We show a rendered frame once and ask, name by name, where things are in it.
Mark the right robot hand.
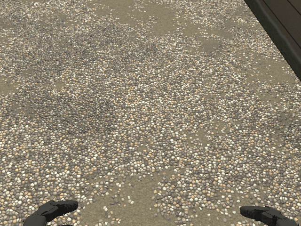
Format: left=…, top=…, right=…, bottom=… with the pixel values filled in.
left=240, top=205, right=299, bottom=226

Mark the left robot hand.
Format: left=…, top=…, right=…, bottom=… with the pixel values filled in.
left=23, top=200, right=78, bottom=226

